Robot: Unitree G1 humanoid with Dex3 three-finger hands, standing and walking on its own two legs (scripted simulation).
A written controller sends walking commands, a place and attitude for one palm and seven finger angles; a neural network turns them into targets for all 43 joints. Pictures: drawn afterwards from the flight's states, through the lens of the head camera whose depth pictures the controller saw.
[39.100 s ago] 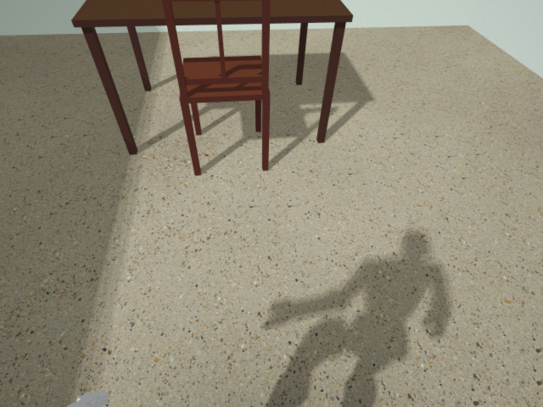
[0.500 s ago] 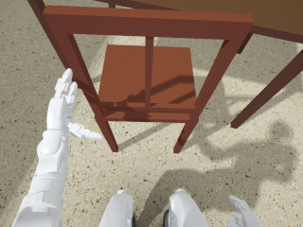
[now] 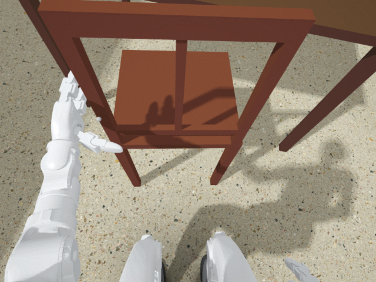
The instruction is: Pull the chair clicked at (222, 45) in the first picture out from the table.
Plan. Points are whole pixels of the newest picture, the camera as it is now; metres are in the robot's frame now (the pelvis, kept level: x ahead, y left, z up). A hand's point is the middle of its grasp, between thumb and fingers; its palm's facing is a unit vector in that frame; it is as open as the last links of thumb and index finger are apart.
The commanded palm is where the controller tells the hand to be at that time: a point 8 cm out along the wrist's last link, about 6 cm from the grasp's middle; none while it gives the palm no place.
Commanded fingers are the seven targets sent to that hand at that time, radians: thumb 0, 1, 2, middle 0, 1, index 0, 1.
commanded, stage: push the fingers through the gap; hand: left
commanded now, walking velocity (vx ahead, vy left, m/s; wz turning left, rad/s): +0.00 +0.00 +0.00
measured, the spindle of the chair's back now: (179, 93) +0.50 +0.01 +0.05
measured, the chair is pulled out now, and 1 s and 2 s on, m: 0.11 0.11 0.13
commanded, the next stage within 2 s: hook a spindle and tug to test in 0.58 s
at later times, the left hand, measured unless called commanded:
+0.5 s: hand (104, 114) +0.46 +0.17 +0.02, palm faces +0.04 -1.00 -0.05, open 16.9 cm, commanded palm +0.44 +0.22 +0.03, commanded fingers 0.00 -0.50 0.30 -0.06 -0.08 -0.06 -0.08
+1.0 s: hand (105, 111) +0.47 +0.17 +0.02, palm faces +0.04 -1.00 -0.06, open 15.8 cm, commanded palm +0.44 +0.21 +0.03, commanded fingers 0.00 -0.39 0.35 -0.36 -1.01 -0.36 -1.01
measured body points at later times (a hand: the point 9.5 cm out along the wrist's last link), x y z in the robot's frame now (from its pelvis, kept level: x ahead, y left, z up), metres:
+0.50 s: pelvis +0.00 +0.00 +0.00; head +0.14 +0.01 +0.42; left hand +0.45 +0.23 +0.02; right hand +0.06 -0.26 -0.12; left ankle +0.03 +0.09 -0.62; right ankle +0.04 -0.12 -0.62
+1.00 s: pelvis +0.00 -0.01 -0.01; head +0.14 +0.01 +0.42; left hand +0.46 +0.22 +0.03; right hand +0.08 -0.27 -0.12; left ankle +0.03 +0.09 -0.62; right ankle +0.04 -0.12 -0.62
